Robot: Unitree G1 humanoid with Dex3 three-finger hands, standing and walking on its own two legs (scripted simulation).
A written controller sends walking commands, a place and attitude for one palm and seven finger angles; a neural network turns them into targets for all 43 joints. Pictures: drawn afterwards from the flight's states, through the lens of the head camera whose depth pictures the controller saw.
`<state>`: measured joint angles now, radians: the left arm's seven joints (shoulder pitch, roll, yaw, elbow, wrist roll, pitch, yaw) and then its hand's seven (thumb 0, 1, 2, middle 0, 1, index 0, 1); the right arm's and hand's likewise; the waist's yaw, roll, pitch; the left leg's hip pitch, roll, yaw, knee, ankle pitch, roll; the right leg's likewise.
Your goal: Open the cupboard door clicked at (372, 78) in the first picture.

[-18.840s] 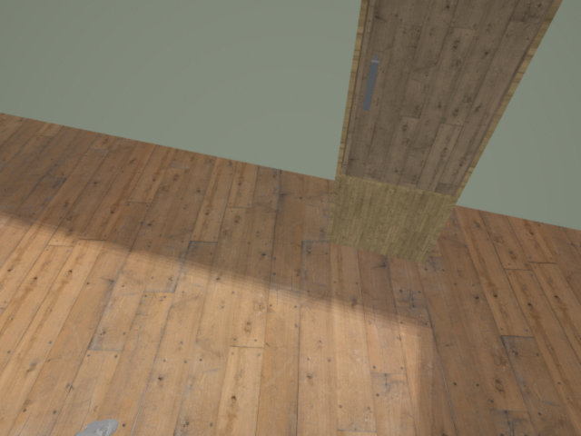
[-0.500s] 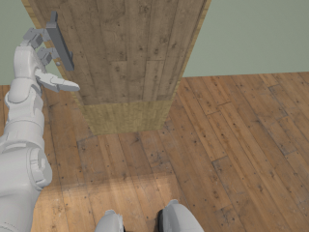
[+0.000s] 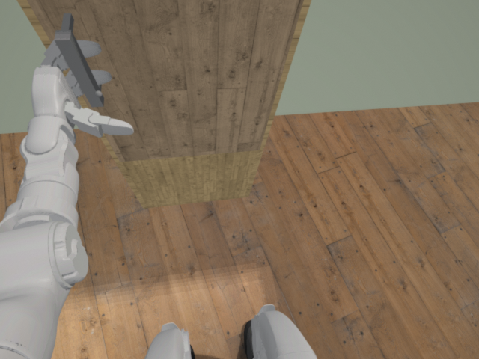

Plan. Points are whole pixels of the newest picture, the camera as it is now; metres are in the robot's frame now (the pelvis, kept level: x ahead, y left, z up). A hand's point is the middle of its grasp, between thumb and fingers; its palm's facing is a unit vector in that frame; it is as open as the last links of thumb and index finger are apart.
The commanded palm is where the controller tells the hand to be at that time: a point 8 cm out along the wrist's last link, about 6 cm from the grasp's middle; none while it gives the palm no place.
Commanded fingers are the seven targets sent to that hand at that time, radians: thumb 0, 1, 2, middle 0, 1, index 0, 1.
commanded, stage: slide the fingers in behind the handle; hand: left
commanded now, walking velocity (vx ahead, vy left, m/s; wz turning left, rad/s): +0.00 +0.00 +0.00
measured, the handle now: (83, 64) +0.58 +0.19 +0.08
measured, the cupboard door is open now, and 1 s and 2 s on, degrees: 0 0 32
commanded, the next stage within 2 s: close the thumb around the handle in 0.26 s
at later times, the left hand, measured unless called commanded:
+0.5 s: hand (92, 95) +0.52 +0.18 +0.08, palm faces +0.00 -1.00 +0.00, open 13.6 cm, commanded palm +0.50 +0.22 +0.08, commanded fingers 0.00 -0.05 0.49 -0.33 -1.25 -0.33 -1.25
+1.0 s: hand (96, 94) +0.53 +0.17 +0.07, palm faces -0.01 -1.00 -0.02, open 5.8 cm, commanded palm +0.50 +0.22 +0.08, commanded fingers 0.00 0.90 0.90 -0.40 -1.35 -0.40 -1.35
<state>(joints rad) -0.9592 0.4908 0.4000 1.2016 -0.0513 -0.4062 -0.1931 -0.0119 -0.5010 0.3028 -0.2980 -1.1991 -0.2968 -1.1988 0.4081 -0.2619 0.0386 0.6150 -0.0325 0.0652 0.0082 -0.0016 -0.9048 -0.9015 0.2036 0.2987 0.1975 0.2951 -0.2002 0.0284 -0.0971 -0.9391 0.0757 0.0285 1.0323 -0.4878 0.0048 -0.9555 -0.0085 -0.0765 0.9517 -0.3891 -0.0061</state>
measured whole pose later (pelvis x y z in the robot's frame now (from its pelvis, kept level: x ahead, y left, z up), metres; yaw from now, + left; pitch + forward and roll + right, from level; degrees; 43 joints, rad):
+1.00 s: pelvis +0.01 +0.01 +0.00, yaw +0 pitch +23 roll -3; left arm -0.95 0.48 0.39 1.19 -0.06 -0.42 -0.21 0.01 0.70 0.82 -0.38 -1.33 -0.38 -1.33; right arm 0.41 -0.26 0.04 0.62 -0.03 0.07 0.01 0.00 -0.90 -0.90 0.20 0.30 0.20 0.30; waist -0.20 0.03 -0.10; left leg -0.94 0.07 0.03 1.04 -0.50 0.01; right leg -0.95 -0.01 -0.07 0.95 -0.40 0.00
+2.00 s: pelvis +0.01 -0.02 +0.02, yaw +2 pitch +14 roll +0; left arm -0.14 -0.13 -0.08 0.34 0.09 -0.30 0.58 0.02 0.72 0.80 -0.34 -1.31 -0.34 -1.32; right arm 0.20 -0.17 -0.01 0.55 -0.08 0.01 0.06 0.00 -0.91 -0.90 0.20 0.30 0.20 0.29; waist -0.02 0.03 -0.14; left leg -0.68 0.05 0.02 0.92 -0.47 -0.02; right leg -0.73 -0.03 -0.08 0.91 -0.43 -0.03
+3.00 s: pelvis -0.01 -0.03 +0.02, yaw +3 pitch +10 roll +1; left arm -0.08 -0.12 -0.23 0.30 0.10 -0.25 0.62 -0.01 -0.46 0.32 -0.28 -0.94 -0.26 -0.94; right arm 0.19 -0.18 -0.01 0.60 -0.08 -0.02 0.01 0.01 -0.91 -0.90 0.20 0.30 0.20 0.29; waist -0.02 0.04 -0.12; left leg -0.66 0.04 0.00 0.92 -0.45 -0.04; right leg -0.70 -0.04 -0.10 0.93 -0.42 -0.05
